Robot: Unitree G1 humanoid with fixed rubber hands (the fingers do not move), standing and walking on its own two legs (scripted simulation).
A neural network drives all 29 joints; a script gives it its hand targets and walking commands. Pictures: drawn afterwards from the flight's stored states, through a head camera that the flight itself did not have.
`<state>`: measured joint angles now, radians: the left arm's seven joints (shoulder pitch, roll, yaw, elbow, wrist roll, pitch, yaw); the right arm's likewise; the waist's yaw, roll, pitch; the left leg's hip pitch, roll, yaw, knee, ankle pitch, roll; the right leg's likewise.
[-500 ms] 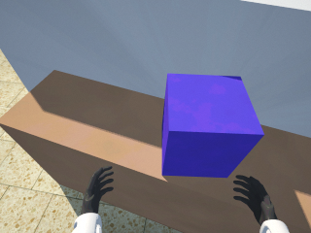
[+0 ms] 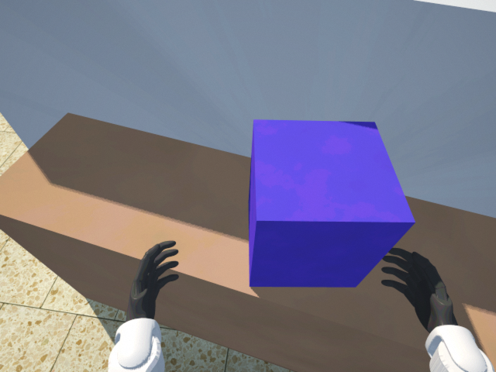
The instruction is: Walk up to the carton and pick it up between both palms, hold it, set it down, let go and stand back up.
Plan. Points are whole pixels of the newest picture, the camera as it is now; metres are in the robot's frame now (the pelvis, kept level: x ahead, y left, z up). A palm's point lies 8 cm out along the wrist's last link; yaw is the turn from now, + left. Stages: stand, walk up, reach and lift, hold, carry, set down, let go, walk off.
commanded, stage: reach and lift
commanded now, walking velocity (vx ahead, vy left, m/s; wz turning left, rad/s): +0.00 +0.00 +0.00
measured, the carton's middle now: (308, 209) +0.37 -0.11 +0.01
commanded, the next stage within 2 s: none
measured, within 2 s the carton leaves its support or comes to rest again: neither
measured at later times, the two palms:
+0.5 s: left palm (160, 243) +0.26 +0.13 +0.09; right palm (445, 261) +0.25 -0.28 +0.07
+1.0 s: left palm (150, 196) +0.32 +0.15 +0.12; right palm (428, 183) +0.34 -0.26 +0.13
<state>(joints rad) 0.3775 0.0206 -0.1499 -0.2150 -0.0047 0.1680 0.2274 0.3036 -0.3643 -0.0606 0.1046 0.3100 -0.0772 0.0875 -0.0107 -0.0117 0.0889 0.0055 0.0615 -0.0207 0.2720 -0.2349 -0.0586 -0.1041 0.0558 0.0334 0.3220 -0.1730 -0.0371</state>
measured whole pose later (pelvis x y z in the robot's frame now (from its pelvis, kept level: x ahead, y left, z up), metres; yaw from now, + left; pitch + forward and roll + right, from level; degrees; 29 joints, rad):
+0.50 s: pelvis -0.04 +0.00 +0.00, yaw -3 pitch -2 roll +1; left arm -0.12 0.02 -0.03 -0.17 -0.09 0.61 0.26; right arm -0.18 -0.41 -0.10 0.26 0.34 0.22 0.07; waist 0.00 0.01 0.07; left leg -0.06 0.05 0.03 0.27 -0.18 -0.06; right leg -0.21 0.05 0.09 0.35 -0.11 -0.03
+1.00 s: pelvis -0.04 -0.01 +0.00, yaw -3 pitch +5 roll +1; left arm -0.47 0.11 0.10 -0.03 -0.15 0.78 0.26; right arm -0.61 -0.45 -0.02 0.48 0.39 0.35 0.05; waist 0.01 -0.04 0.00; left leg -0.22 0.05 0.01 0.33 -0.18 -0.07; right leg -0.36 0.06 0.08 0.38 -0.10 -0.04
